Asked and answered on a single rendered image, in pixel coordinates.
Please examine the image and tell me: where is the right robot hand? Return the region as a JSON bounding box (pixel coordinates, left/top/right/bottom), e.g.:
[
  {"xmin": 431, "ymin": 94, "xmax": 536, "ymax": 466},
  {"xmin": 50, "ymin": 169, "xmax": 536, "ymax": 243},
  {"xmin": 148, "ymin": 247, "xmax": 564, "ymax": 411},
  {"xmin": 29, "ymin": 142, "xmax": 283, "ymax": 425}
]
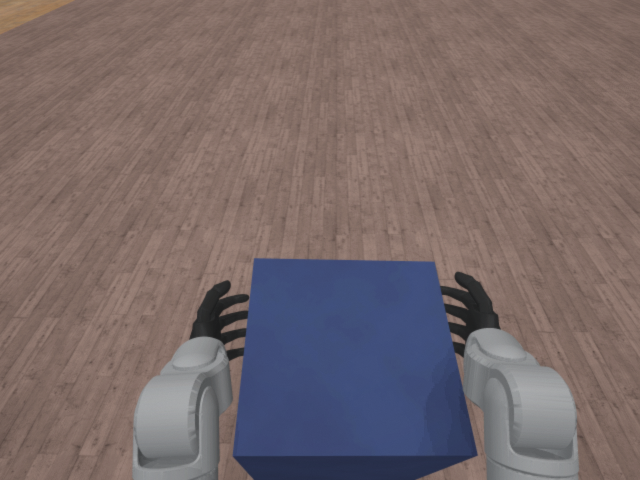
[{"xmin": 440, "ymin": 272, "xmax": 501, "ymax": 358}]

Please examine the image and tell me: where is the left robot hand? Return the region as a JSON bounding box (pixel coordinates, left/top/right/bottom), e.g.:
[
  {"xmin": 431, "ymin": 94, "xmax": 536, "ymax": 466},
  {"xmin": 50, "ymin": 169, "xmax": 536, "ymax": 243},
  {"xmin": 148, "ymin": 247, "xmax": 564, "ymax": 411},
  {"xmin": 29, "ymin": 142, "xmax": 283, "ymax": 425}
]
[{"xmin": 189, "ymin": 280, "xmax": 249, "ymax": 361}]

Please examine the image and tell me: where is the robot left forearm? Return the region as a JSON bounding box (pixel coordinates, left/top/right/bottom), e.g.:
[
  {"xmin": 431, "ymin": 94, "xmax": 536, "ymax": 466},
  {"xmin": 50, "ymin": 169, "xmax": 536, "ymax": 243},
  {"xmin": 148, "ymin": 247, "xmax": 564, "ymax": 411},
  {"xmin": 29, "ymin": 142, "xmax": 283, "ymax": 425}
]
[{"xmin": 132, "ymin": 337, "xmax": 233, "ymax": 480}]

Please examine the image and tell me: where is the carton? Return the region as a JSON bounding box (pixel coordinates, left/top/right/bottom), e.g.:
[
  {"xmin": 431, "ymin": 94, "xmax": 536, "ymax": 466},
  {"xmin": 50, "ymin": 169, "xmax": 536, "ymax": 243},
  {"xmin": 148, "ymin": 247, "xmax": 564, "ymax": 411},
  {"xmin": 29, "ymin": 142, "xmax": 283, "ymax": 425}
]
[{"xmin": 233, "ymin": 258, "xmax": 478, "ymax": 480}]

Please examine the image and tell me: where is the robot right forearm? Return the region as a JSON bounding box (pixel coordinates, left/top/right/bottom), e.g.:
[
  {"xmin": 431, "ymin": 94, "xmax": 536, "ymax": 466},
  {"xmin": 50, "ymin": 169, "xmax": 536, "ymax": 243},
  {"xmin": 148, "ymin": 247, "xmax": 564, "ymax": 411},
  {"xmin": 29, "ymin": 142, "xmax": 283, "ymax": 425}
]
[{"xmin": 463, "ymin": 328, "xmax": 579, "ymax": 480}]

